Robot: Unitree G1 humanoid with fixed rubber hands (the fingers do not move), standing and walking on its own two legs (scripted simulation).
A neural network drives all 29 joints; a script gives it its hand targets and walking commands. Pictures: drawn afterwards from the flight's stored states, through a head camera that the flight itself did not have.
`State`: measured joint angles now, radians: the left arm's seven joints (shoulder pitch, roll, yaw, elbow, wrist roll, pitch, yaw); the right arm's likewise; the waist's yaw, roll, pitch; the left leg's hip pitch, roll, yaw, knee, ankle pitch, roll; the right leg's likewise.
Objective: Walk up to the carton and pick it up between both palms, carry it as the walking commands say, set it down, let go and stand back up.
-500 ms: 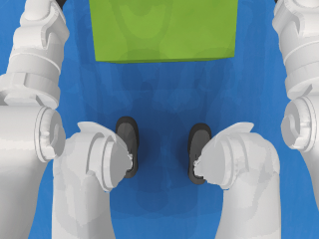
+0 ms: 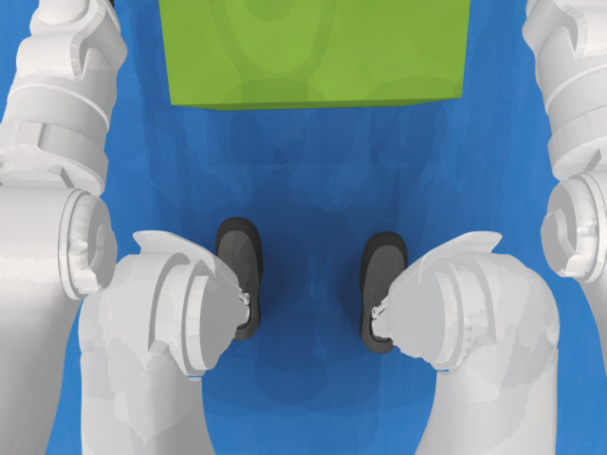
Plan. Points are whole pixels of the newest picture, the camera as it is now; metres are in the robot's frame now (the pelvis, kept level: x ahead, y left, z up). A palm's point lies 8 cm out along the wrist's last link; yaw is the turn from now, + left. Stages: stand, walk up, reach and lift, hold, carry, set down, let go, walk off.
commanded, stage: reach and lift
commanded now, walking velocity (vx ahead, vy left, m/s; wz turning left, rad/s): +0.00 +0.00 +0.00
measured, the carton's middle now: out of the picture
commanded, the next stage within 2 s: none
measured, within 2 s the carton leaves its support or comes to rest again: leaves its support in 1.36 s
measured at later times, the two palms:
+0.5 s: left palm out of the picture +0.55 +0.18 -0.17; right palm out of the picture +0.56 -0.17 -0.17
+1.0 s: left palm out of the picture +0.55 +0.18 -0.17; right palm out of the picture +0.57 -0.17 -0.17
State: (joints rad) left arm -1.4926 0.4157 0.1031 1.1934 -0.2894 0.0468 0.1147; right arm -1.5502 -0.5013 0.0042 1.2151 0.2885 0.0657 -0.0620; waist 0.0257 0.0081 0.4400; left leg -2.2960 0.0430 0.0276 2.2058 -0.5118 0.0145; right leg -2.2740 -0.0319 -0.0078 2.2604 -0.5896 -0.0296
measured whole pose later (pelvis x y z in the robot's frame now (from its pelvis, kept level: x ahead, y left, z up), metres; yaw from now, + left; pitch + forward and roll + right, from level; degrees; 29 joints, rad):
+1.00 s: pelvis -0.01 +0.00 +0.00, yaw +0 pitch +34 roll +1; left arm -1.56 0.36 0.12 1.20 -0.24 0.09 0.10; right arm -1.63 -0.42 -0.03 1.24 0.21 0.10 -0.07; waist 0.03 0.01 0.46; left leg -2.30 0.03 0.02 2.20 -0.48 0.01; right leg -2.28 -0.03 -0.01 2.26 -0.57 -0.04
